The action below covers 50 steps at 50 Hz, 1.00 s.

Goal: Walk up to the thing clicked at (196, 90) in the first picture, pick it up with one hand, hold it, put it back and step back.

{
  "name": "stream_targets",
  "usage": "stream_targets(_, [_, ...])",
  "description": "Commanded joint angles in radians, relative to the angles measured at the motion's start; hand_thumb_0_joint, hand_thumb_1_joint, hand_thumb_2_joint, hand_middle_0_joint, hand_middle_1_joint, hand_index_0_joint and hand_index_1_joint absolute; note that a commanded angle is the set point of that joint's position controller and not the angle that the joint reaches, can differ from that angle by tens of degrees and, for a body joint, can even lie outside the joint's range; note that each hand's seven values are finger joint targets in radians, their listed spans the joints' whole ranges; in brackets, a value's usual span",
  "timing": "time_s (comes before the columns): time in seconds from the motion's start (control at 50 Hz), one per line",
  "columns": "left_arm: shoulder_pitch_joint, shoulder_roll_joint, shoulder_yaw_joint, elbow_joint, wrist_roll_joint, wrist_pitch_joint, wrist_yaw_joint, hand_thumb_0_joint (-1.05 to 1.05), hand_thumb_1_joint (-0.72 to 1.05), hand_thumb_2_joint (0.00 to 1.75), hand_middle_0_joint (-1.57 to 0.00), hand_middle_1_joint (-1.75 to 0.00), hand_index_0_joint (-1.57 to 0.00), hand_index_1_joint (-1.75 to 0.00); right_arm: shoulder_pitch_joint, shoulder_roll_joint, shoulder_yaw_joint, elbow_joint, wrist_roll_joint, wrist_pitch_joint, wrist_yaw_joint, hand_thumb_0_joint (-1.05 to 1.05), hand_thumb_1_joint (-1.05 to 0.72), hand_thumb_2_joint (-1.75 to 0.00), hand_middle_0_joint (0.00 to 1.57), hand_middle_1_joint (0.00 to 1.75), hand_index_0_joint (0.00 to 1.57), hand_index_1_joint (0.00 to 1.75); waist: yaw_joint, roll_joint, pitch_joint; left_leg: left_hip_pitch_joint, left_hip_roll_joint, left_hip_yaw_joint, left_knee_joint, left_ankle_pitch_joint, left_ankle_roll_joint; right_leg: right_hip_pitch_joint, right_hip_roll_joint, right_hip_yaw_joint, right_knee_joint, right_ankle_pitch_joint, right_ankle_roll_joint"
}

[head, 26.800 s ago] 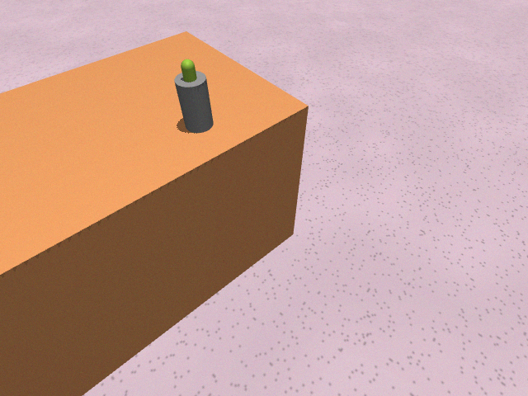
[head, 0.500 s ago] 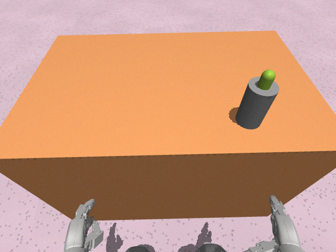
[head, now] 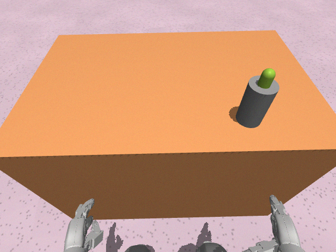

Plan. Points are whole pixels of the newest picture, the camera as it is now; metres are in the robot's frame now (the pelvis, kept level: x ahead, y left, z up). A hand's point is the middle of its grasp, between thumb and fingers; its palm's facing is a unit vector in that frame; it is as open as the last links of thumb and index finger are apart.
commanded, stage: home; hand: right
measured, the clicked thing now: (258, 97) +0.49 -0.23 +0.07
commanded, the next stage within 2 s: stand in 0.28 s
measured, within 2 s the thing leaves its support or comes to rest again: neither
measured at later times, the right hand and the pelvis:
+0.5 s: hand out of the picture +0.09 -0.26 -0.12, palm faces -0.03 +0.93 -0.36, open 17.0 cm; pelvis +0.00 -0.01 +0.02, yaw +0 degrees
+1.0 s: hand out of the picture +0.06 -0.25 -0.10, palm faces +0.00 +0.94 -0.35, open 7.7 cm; pelvis -0.01 +0.00 +0.05, yaw +0 degrees
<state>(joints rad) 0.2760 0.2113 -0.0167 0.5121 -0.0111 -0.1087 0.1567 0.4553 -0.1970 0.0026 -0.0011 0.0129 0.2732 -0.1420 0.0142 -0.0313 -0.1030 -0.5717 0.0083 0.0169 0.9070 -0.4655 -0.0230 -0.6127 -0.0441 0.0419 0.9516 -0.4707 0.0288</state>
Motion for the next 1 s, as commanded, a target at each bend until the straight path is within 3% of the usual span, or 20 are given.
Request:
stream_targets(0.0, [-0.074, 0.114, 0.049, -0.159, 0.004, -0.059, 0.017, 0.00, 0.90, 0.90, -0.20, -0.30, -0.20, -0.30, -0.016, -0.088, -0.047, -0.172, -0.009, -0.051, -0.015, 0.00, 0.57, -0.04, 0.05, 0.05, 0.05, 0.05, 0.001, 0.019, -0.086, 0.047, -0.026, 0.046, -0.137, 0.220, 0.015, 0.083, 0.026, -0.043, -0.148, 0.226, -0.026])
stream_targets(0.1, [-0.081, 0.117, 0.048, -0.164, 0.004, -0.059, 0.019, 0.00, 0.90, 0.90, -0.20, -0.30, -0.20, -0.30, -0.043, -0.092, -0.043, -0.186, -0.008, -0.055, -0.015, 0.00, 0.57, -0.04, 0.05, 0.05, 0.05, 0.05, 0.007, 0.025, -0.071, 0.032, -0.026, 0.039, -0.154, 0.167, 0.015, 0.073, 0.028, -0.046, -0.153, 0.166, -0.029])
stream_targets(0.12, [-0.124, 0.289, 0.083, 0.063, 0.132, -0.005, -0.041, 0.00, 0.90, 0.90, -0.20, -0.30, -0.20, -0.30, -0.161, -0.272, -0.097, 0.165, -0.125, -0.175, 0.040, 0.00, 0.60, -0.02, 0.04, 0.04, 0.04, 0.04, -0.030, 0.121, 0.044, 0.143, 0.061, -0.092, -0.197, 0.138, 0.085, 0.097, -0.003, 0.006, -0.170, 0.228, -0.094])
stream_targets(0.14, [-0.099, 0.292, 0.103, 0.076, 0.132, 0.012, -0.073, 0.00, 0.90, 0.90, -0.20, -0.30, -0.20, -0.30, -0.143, -0.289, -0.109, 0.267, -0.123, -0.224, 0.063, 0.00, 0.57, -0.04, 0.05, 0.05, 0.05, 0.05, -0.015, 0.113, -0.020, 0.164, 0.082, -0.125, -0.190, 0.194, 0.116, 0.133, -0.001, -0.009, -0.153, 0.253, -0.107])
stream_targets(0.16, [-0.096, 0.278, 0.107, 0.080, 0.124, 0.017, -0.088, 0.00, 0.90, 0.90, -0.20, -0.30, -0.20, -0.30, -0.156, -0.292, -0.108, 0.299, -0.122, -0.254, 0.074, 0.00, 0.58, -0.03, 0.05, 0.04, 0.05, 0.04, -0.005, 0.111, -0.030, 0.168, 0.090, -0.145, -0.185, 0.245, 0.126, 0.142, -0.001, -0.004, -0.148, 0.273, -0.111])
stream_targets(0.26, [-0.107, 0.283, 0.093, 0.144, 0.062, 0.042, -0.142, 0.00, 0.90, 0.90, -0.20, -0.30, -0.20, -0.30, -0.203, -0.287, -0.089, 0.463, -0.062, -0.306, 0.118, 0.00, 0.58, -0.03, 0.05, 0.05, 0.05, 0.05, -0.005, 0.068, -0.009, 0.162, 0.071, -0.111, -0.207, 0.212, 0.095, 0.210, -0.003, 0.037, -0.240, 0.210, -0.110])
stream_targets(0.36, [-0.132, 0.290, 0.094, 0.222, 0.062, 0.055, -0.153, 0.00, 0.90, 0.90, -0.20, -0.30, -0.20, -0.30, -0.232, -0.294, -0.086, 0.610, -0.065, -0.318, 0.120, 0.00, 0.59, -0.03, 0.05, 0.04, 0.05, 0.04, -0.016, 0.014, 0.042, 0.207, 0.062, -0.106, -0.244, 0.179, 0.091, 0.191, -0.014, 0.073, -0.315, 0.166, -0.113])
stream_targets(0.4, [-0.130, 0.296, 0.094, 0.249, 0.058, 0.056, -0.152, 0.00, 0.90, 0.90, -0.20, -0.30, -0.20, -0.30, -0.240, -0.305, -0.088, 0.658, -0.064, -0.320, 0.119, 0.00, 0.43, -0.19, 0.20, 0.20, 0.20, 0.20, -0.016, 0.019, 0.046, 0.237, 0.066, -0.106, -0.254, 0.210, 0.092, 0.208, -0.021, 0.076, -0.336, 0.206, -0.112])
stream_targets(0.42, [-0.121, 0.301, 0.092, 0.268, 0.058, 0.057, -0.151, 0.00, 0.90, 0.90, -0.20, -0.30, -0.20, -0.30, -0.242, -0.302, -0.089, 0.682, -0.061, -0.320, 0.120, 0.00, 0.35, -0.27, 0.20, 0.28, 0.20, 0.28, -0.014, 0.001, 0.045, 0.239, 0.061, -0.100, -0.252, 0.223, 0.089, 0.230, -0.031, 0.087, -0.361, 0.224, -0.115])
stream_targets(0.48, [-0.127, 0.326, 0.095, 0.313, 0.047, 0.053, -0.146, 0.00, 0.90, 0.90, -0.20, -0.30, -0.20, -0.30, -0.220, -0.292, -0.081, 0.752, -0.052, -0.323, 0.116, 0.00, 0.11, -0.51, 0.20, 0.30, 0.20, 0.30, -0.032, -0.046, 0.002, 0.300, 0.054, -0.070, -0.238, 0.340, 0.076, 0.310, -0.070, 0.123, -0.386, 0.413, -0.127])
stream_targets(0.58, [-0.115, 0.324, 0.088, 0.384, 0.031, 0.069, -0.138, 0.00, 0.90, 0.90, -0.20, -0.30, -0.20, -0.30, -0.223, -0.324, -0.075, 0.858, -0.048, -0.322, 0.110, 0.00, -0.29, -0.90, 0.20, 0.30, 0.20, 0.30, -0.021, 0.010, 0.030, 0.357, 0.083, -0.088, -0.332, 0.453, 0.075, 0.357, -0.046, 0.070, -0.401, 0.466, -0.102])
stream_targets(0.74, [-0.131, 0.317, 0.075, 0.483, 0.029, 0.085, -0.138, 0.00, 0.90, 0.90, -0.20, -0.30, -0.20, -0.30, -0.275, -0.329, -0.053, 0.969, -0.039, -0.318, 0.105, 0.00, -0.90, -0.90, 0.20, 0.30, 0.20, 0.30, -0.009, 0.055, 0.088, 0.380, 0.102, -0.095, -0.472, 0.428, 0.056, 0.444, -0.048, 0.058, -0.505, 0.422, -0.080])
stream_targets(0.98, [-0.188, 0.316, 0.066, 0.565, 0.027, 0.080, -0.146, 0.00, 0.90, 0.90, -0.20, -0.30, -0.20, -0.30, -0.324, -0.331, -0.046, 1.058, -0.035, -0.315, 0.114, 0.00, -0.90, -0.90, 0.20, 0.30, 0.20, 0.30, -0.013, 0.042, 0.132, 0.429, 0.109, -0.091, -0.582, 0.341, 0.042, 0.464, -0.057, 0.055, -0.631, 0.339, -0.059])
